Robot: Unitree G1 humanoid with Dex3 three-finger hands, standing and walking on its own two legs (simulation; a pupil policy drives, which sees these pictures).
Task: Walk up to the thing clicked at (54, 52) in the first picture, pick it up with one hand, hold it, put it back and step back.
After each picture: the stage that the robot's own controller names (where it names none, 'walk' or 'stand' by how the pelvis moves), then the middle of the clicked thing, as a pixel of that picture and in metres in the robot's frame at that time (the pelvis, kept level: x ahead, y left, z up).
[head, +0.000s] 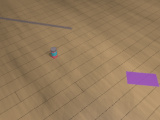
stand; (54, 52) +1.26 +0.31 -0.72
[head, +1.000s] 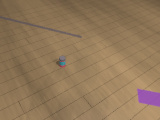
walk; (62, 61) +1.15 +0.12 -0.70
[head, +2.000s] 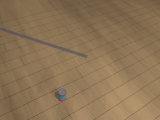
walk; (62, 95) +0.68 +0.10 -0.71
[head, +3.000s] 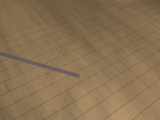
stand; out of the picture +0.43 +0.20 -0.71
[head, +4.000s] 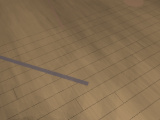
stand; out of the picture +0.36 +0.18 -0.72
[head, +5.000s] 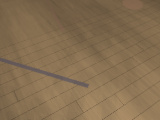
stand; out of the picture +0.37 +0.17 -0.72
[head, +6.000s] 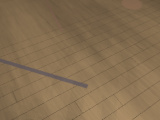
stand; out of the picture +0.36 +0.18 -0.73
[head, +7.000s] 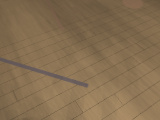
stand; out of the picture +0.36 +0.18 -0.72
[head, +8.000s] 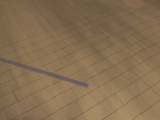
go down; out of the picture +0.35 +0.18 -0.73
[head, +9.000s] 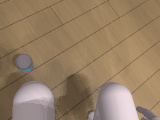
go down; (25, 64) +0.43 +0.22 -0.33
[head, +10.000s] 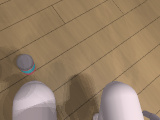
approach; (26, 65) +0.42 +0.23 -0.30
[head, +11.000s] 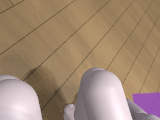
close in; out of the picture +0.40 +0.26 -0.22
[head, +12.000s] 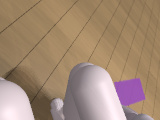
close; out of the picture +0.41 +0.27 -0.22
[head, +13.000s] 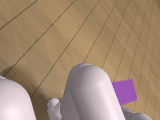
lift; out of the picture +0.40 +0.27 -0.23
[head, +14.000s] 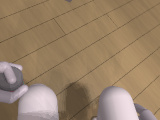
lift; (11, 83) +0.31 +0.24 -0.07
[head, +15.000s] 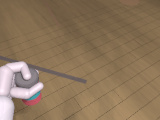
hold; (29, 87) +0.33 +0.18 +0.06
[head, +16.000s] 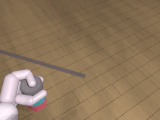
hold; (34, 94) +0.32 +0.17 +0.01
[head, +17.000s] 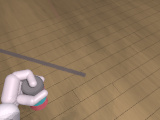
crouch; (35, 93) +0.32 +0.17 +0.00
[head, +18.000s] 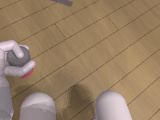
crouch; (21, 63) +0.41 +0.20 -0.09
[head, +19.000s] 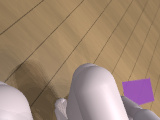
lower; out of the picture +0.41 +0.30 -0.22
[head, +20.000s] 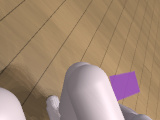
lower; out of the picture +0.43 +0.29 -0.22
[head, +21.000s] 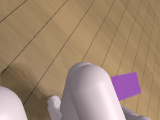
lower; out of the picture +0.42 +0.29 -0.22
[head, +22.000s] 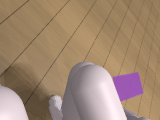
lower; out of the picture +0.42 +0.29 -0.22
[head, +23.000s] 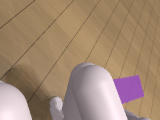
loosen; out of the picture +0.41 +0.26 -0.22
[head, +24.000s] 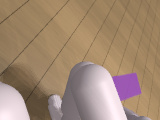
withdraw; out of the picture +0.40 +0.26 -0.23
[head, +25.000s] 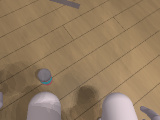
walk; (45, 77) +0.44 +0.19 -0.40
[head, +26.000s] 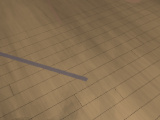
stand; out of the picture +0.36 +0.14 -0.66
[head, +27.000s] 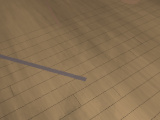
stand; out of the picture +0.38 +0.16 -0.66
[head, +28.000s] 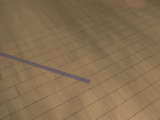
stand; out of the picture +0.38 +0.15 -0.70
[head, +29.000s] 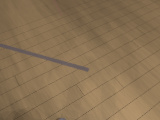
walk; out of the picture +0.40 +0.14 -0.71
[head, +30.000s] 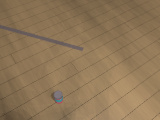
walk; (58, 97) +0.55 +0.17 -0.70
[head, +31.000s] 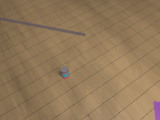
walk; (65, 72) +0.81 +0.20 -0.70
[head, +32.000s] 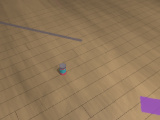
stand; (62, 69) +1.04 +0.17 -0.71
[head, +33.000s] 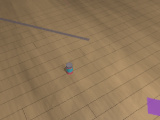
stand; (69, 68) +1.04 +0.14 -0.72
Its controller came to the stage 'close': yes
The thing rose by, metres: 0.72
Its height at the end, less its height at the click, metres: +0.00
